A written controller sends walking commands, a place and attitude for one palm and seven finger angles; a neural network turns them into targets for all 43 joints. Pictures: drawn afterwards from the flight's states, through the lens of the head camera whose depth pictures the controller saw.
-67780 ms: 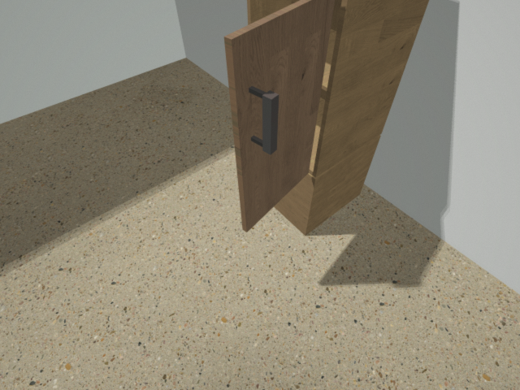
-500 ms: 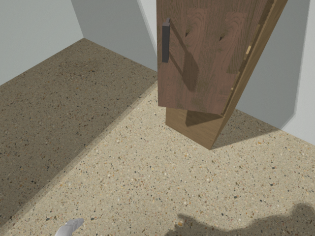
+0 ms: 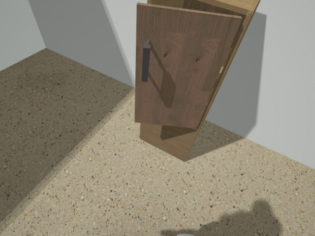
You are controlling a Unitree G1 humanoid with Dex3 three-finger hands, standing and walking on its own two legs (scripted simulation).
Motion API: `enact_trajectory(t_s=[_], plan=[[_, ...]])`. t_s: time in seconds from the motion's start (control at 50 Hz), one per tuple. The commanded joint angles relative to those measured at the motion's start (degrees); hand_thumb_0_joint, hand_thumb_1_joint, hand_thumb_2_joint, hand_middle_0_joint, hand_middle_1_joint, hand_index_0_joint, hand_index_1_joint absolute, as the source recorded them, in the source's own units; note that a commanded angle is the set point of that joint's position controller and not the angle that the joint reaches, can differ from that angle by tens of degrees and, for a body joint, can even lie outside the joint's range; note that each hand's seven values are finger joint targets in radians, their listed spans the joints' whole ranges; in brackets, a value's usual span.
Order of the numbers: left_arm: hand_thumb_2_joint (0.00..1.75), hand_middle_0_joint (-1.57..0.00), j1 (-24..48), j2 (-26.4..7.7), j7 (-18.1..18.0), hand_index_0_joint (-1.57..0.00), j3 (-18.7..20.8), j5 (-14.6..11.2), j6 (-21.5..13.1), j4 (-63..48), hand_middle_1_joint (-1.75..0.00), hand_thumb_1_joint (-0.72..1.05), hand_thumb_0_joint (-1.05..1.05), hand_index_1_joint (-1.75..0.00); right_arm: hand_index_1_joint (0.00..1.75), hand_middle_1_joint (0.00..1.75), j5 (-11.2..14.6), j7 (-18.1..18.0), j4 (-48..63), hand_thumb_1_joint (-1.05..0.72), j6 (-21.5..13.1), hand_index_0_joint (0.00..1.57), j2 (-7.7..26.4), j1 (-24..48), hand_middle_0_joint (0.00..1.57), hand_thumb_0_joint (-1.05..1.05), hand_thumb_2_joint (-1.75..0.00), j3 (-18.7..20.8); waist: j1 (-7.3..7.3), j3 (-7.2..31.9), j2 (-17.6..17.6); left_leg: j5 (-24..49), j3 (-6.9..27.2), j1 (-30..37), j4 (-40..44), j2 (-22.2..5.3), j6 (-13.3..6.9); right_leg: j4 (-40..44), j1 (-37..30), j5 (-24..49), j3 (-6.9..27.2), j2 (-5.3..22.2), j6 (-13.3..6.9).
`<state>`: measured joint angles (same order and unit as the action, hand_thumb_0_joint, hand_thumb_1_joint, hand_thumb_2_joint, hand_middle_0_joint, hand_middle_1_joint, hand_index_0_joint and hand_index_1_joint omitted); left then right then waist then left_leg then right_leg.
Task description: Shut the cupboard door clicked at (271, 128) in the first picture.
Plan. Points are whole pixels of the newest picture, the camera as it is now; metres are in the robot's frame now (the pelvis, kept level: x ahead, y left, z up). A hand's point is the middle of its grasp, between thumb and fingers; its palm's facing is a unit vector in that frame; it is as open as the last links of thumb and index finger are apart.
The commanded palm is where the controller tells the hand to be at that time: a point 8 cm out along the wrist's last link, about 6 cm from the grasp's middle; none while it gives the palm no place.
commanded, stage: take the last steps up to it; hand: left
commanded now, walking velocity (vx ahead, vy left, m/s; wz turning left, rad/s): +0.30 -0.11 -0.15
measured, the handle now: (146, 61) +0.69 +0.07 +0.06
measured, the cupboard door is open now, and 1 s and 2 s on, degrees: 25 25 25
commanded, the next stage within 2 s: come to a stop and stand still in 0.50 s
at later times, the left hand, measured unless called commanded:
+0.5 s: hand (123, 211) +0.22 +0.10 -0.17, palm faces -0.04 -0.98 -0.21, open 7.2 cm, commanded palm none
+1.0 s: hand (126, 202) +0.25 +0.09 -0.19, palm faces +0.01 -0.97 -0.26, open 7.4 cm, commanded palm none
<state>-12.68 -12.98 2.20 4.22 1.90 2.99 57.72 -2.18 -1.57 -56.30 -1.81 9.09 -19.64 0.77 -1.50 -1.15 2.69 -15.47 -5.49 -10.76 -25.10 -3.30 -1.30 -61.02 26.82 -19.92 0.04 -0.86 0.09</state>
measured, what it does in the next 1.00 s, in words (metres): walks ahead: right foot, then left foot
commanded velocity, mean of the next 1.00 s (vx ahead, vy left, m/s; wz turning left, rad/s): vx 0.04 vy -0.03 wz -0.01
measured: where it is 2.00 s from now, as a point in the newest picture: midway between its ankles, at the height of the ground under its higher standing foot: outside the picture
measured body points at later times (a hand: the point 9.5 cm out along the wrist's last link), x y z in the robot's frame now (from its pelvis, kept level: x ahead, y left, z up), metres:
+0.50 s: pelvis +0.14 -0.08 +0.00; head +0.17 -0.08 +0.44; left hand +0.22 +0.15 -0.15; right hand +0.11 -0.31 -0.16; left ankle +0.13 +0.04 -0.68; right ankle +0.13 -0.17 -0.75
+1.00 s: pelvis +0.21 -0.11 -0.02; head +0.25 -0.11 +0.43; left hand +0.25 +0.14 -0.17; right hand +0.29 -0.34 -0.17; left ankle +0.27 +0.01 -0.75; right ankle +0.21 -0.23 -0.74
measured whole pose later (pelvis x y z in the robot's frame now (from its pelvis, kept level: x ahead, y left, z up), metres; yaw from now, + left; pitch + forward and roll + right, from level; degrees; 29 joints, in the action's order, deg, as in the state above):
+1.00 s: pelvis +0.21 -0.11 -0.02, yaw -3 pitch -1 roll +0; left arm -12.5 -11.1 -1.9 2.6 1.2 2.4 58.5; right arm -1.0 -1.6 -58.2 2.8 9.8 -6.0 2.8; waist 1.3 -5.9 -1.0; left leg -11.7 -6.4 -18.7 -31.7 -3.3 -1.0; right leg -35.9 15.8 -18.8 -1.2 1.5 0.4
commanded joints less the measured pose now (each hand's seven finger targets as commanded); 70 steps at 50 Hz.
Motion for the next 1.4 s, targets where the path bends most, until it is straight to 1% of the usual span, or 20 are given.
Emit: enact_trajectory(t_s=[0.0, 0.16, 0.24, 0.26, 0.28, 0.3, 0.42, 0.58, 0.62, 0.66, 0.7, 0.82, 0.94, 0.98, 1.0, 1.18, 1.26, 1.34, 1.36, 1.38], plan=[[0.90, -0.20, 4.3, -1.3, 0.4, -0.20, 0.1, -0.2, -2.2, -4.6, -0.30, 0.90, 0.00, -0.30, 0.30, 0.30, 0.4, -1.1, -0.1, -0.90, -1.6, 0.20, 9.8, -7.2, 0.20, 0.00, -0.90, 2.4, -1.24, -2.5, -9.4, 10.1, 10.0, 7.9, 14.3, -14.1, -5.4, 0.2, 10.2, 5.0, 0.3, 3.3, 0.7], [0.90, -0.20, 10.8, 0.2, 0.4, -0.20, -1.0, -0.4, -3.1, -4.8, -0.30, 0.90, 0.00, -0.30, 0.30, 0.30, -0.1, -0.4, -3.4, -0.90, -1.1, 0.20, 9.7, -10.5, 0.20, 0.00, -0.90, 3.1, -2.87, -4.8, -12.3, 14.8, 4.4, 7.0, 12.1, -15.0, -6.2, 20.2, 2.9, 5.2, -4.1, 4.0, -0.6], [0.90, -0.20, -0.3, -1.8, -0.2, -0.20, -0.1, -0.5, -4.3, -0.3, -0.30, 0.90, 0.00, -0.30, 0.30, 0.30, 0.4, 0.0, -4.0, -0.90, -0.5, 0.20, 10.0, -7.3, 0.20, 0.00, -0.90, 3.2, 2.89, -0.2, -8.1, 19.8, 1.0, 1.4, 0.7, -11.7, -3.3, 32.9, -18.5, 8.7, -7.0, -0.2, -2.7], [0.90, -0.20, -7.6, -4.6, -0.8, -0.20, 0.7, -0.4, -5.1, 2.2, -0.30, 0.90, 0.00, -0.30, 0.30, 0.30, 1.1, 0.5, -4.0, -0.90, -0.7, 0.20, 8.5, -7.0, 0.20, 0.00, -0.90, 3.0, 6.14, 3.2, -2.9, 17.6, -1.9, -6.2, -9.5, -8.5, -1.5, 35.8, -31.2, 7.4, -2.0, 3.6, -4.6], [0.90, -0.20, -16.1, -10.0, -1.8, -0.20, 2.0, -0.2, -5.8, 4.9, -0.30, 0.90, 0.00, -0.30, 0.30, 0.30, 1.9, 1.0, -2.7, -0.90, -1.2, 0.20, 4.3, -6.8, 0.20, 0.00, -0.90, 2.1, 8.78, 8.0, 10.1, -2.7, -6.0, -19.2, -25.1, -0.9, 1.0, 41.0, -42.3, 3.5, 16.8, 17.5, -9.9], [0.90, -0.20, -17.6, -11.8, -2.3, -0.20, 2.1, -1.1, -5.4, 5.3, -0.30, 0.90, 0.00, -0.30, 0.30, 0.30, 1.9, 0.9, -0.4, -0.90, -0.6, 0.20, 4.6, -2.4, 0.20, 0.00, -0.90, 2.0, 8.87, 4.9, 9.4, -21.2, -0.8, -23.7, -37.7, 1.4, 0.4, 47.6, -36.6, 7.1, 26.1, 24.0, -13.8], [0.90, -0.20, -0.2, -1.1, -3.3, -0.20, -0.4, -0.5, -6.4, 1.4, -0.30, 0.90, 0.00, -0.30, 0.30, 0.30, 0.4, 1.1, -3.8, -0.90, 0.9, 0.20, 1.3, -4.8, 0.20, 0.00, -0.90, 2.4, -1.42, -0.2, 2.7, -5.4, 3.0, -16.7, -33.8, -4.0, 1.7, 49.2, -15.4, 14.2, 3.4, 14.9, -11.1], [0.90, -0.20, -2.5, -2.7, -3.1, -0.20, -0.9, -1.0, -6.5, 4.1, -0.30, 0.90, 0.00, -0.30, 0.30, 0.30, 0.7, 1.3, -2.6, -0.90, -0.3, 0.20, 2.3, 1.1, 0.20, 0.00, -0.90, 1.7, -1.12, -1.8, 3.9, 3.0, -0.1, -8.3, -8.3, -0.5, 1.7, 43.7, -18.9, 23.0, 2.2, 13.2, -9.9], [0.90, -0.20, -4.7, -0.4, -3.7, -0.20, -1.7, -1.4, -6.1, 4.7, -0.30, 0.90, 0.00, -0.30, 0.30, 0.30, 0.6, 0.8, -4.7, -0.90, -1.3, 0.20, 4.8, -2.7, 0.20, 0.00, -0.90, 1.4, -1.79, 1.5, -5.0, 27.7, 5.0, 4.3, -1.1, -2.6, 0.5, 32.4, -15.6, 27.9, -1.1, 8.5, -4.9], [0.90, -0.20, -8.7, 2.0, -4.8, -0.20, -2.9, -1.7, -5.0, 5.1, -0.30, 0.90, 0.00, -0.30, 0.30, 0.30, 0.9, -0.7, -5.1, -0.90, -0.8, 0.20, 8.6, -3.0, 0.20, 0.00, -0.90, 1.2, 0.02, 4.9, -13.0, 58.4, 13.7, 9.7, -2.6, -14.3, -6.4, 29.0, -14.0, 4.2, -3.4, 3.7, -0.4], [0.90, -0.20, -9.3, 0.1, -5.2, -0.20, -3.1, -1.8, -3.1, 5.8, -0.30, 0.90, 0.00, -0.30, 0.30, 0.30, 2.0, -1.8, -5.0, -0.90, 0.2, 0.20, 8.9, 2.0, 0.20, 0.00, -0.90, 0.7, 1.30, 3.3, -18.3, 65.3, 14.1, 7.4, 1.3, -15.8, -8.6, 26.7, -14.8, -8.2, -2.2, 4.3, 1.3], [0.90, -0.20, -6.2, -1.8, -4.7, -0.20, -1.5, -1.2, -0.9, 2.2, -0.30, 0.90, 0.00, -0.30, 0.30, 0.30, 1.5, -2.0, -2.0, -0.90, 2.9, 0.20, 13.0, 6.1, 0.20, 0.00, -0.90, 3.9, 0.94, 6.2, -9.2, 56.4, 12.9, 11.1, 0.7, -17.2, -10.0, 18.6, -8.0, -7.6, -1.2, 3.0, 0.6], [0.90, -0.20, -10.4, -0.4, -4.2, -0.20, -0.8, -0.6, -0.7, 1.2, -0.30, 0.90, 0.00, -0.30, 0.30, 0.30, 1.2, -0.6, 1.4, -0.90, 4.0, 0.20, 11.6, 14.0, 0.20, 0.00, -0.90, 4.3, 4.78, 6.3, -7.6, 18.8, 8.2, -6.4, -0.4, -12.1, -5.8, 27.0, -18.7, 5.2, -1.7, 2.8, 0.2], [0.90, -0.20, -7.2, -5.8, -4.4, -0.20, -0.7, 0.4, -2.1, 0.0, -0.30, 0.90, 0.00, -0.30, 0.30, 0.30, 2.1, 0.6, 2.0, -0.90, 4.4, 0.20, 6.0, 12.0, 0.20, 0.00, -0.90, 3.8, 2.86, 1.5, 10.0, -7.9, 2.0, -12.4, -10.1, 0.9, 1.3, 43.9, -14.6, 6.1, 15.3, 14.7, -4.8], [0.90, -0.20, -3.8, -8.8, -4.2, -0.20, -0.5, 0.2, -2.3, -1.4, -0.30, 0.90, 0.00, -0.30, 0.30, 0.30, 1.9, 1.2, 2.0, -0.90, 5.0, 0.20, 5.7, 11.2, 0.20, 0.00, -0.90, 3.6, 2.26, -0.9, 10.3, -13.6, 2.3, -7.8, -16.9, 2.8, 2.3, 50.4, -5.8, -2.4, 19.5, 21.3, -9.5], [0.90, -0.20, -1.9, -8.4, -4.2, -0.20, 0.1, -0.3, -3.6, 0.7, -0.30, 0.90, 0.00, -0.30, 0.30, 0.30, 1.7, 1.0, -1.7, -0.90, 2.8, 0.20, 5.7, 6.0, 0.20, 0.00, -0.90, 2.3, 2.68, 1.5, 5.8, -7.1, 4.1, -7.0, -5.7, 2.3, 2.5, 41.1, -19.7, 23.2, 12.7, 17.0, -9.4], [0.90, -0.20, -1.7, -4.3, -4.3, -0.20, -1.1, -1.5, -3.3, 1.6, -0.30, 0.90, 0.00, -0.30, 0.30, 0.30, 1.4, 0.0, -3.7, -0.90, 1.4, 0.20, 8.3, 3.5, 0.20, 0.00, -0.90, 1.9, 3.08, 4.3, -3.6, 17.8, 8.3, 4.0, 3.0, -4.2, 0.3, 35.5, -16.4, 20.6, 4.2, 8.4, -2.6], [0.90, -0.20, 0.1, -2.8, -4.1, -0.20, -1.8, -1.1, -2.1, 3.0, -0.30, 0.90, 0.00, -0.30, 0.30, 0.30, 1.5, -0.2, -4.7, -0.90, 1.4, 0.20, 7.7, 4.8, 0.20, 0.00, -0.90, 1.1, 3.45, -1.0, -7.9, 10.5, 10.2, -4.0, 8.4, -4.6, -0.5, 36.8, -19.6, 10.7, 1.2, 5.8, -0.7], [0.90, -0.20, -8.0, -3.7, -6.6, -0.20, -3.1, -1.0, -4.0, 5.3, -0.30, 0.90, 0.00, -0.30, 0.30, 0.30, 2.3, 0.4, 0.1, -0.90, 0.1, 0.20, 9.1, 9.9, 0.20, 0.00, -0.90, 0.8, 4.89, -1.9, -12.1, 16.6, 4.7, -2.5, -4.2, -3.9, 1.3, 36.2, -15.8, 24.3, 3.4, 9.7, -1.8], [0.90, -0.20, -4.0, -7.2, -5.9, -0.20, -2.5, -1.0, -4.4, 2.4, -0.30, 0.90, 0.00, -0.30, 0.30, 0.30, 1.5, 0.6, 1.1, -0.90, 0.6, 0.20, 5.8, 4.4, 0.20, 0.00, -0.90, 0.6, 1.26, 1.4, -14.2, 5.0, 6.3, -3.1, -0.9, -0.6, 1.8, 34.3, -15.2, 14.3, 6.0, 10.6, -3.7]])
